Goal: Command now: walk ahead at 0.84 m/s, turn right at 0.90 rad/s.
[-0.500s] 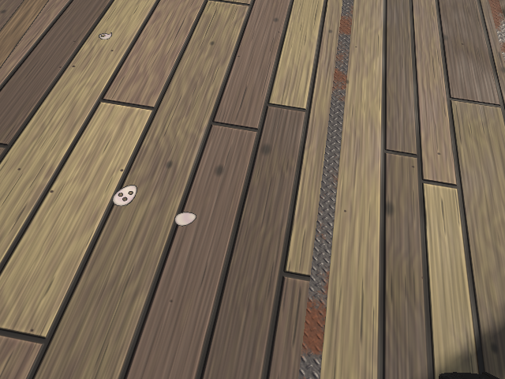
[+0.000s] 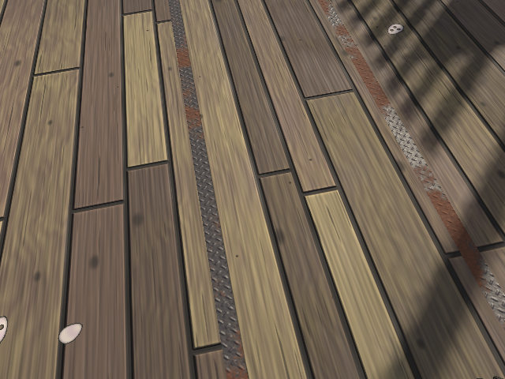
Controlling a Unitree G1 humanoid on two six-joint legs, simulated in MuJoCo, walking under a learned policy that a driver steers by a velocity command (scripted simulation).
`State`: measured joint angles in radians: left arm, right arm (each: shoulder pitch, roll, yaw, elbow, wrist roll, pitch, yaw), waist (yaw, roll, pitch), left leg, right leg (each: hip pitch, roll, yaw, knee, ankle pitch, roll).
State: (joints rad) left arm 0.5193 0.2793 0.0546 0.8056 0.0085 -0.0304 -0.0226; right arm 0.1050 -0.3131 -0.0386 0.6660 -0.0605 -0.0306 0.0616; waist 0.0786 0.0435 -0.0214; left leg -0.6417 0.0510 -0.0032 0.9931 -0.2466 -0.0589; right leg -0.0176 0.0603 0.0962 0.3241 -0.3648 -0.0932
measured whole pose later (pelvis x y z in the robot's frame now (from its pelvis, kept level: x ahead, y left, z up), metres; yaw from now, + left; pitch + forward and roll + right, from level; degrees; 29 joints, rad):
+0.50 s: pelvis +0.41 -0.05 -0.01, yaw -26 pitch +2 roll +3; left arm -0.04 0.33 0.02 0.59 0.03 0.00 -0.10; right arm 0.50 -0.33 -0.05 0.89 -0.04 -0.11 0.00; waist -0.08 -0.03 0.01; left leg 0.15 0.01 0.26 0.20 -0.36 -0.06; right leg -0.80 -0.07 -0.02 0.94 -0.05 -0.11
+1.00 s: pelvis +0.84 -0.27 -0.02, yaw -21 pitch +2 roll -1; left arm 0.57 0.26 0.01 1.01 0.00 -0.11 -0.01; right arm -0.03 -0.27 0.01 0.72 -0.03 -0.05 0.06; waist 0.08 0.01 0.04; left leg -0.68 0.05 0.08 0.62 0.02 0.09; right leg 0.29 0.05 -0.12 0.08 -0.39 -0.03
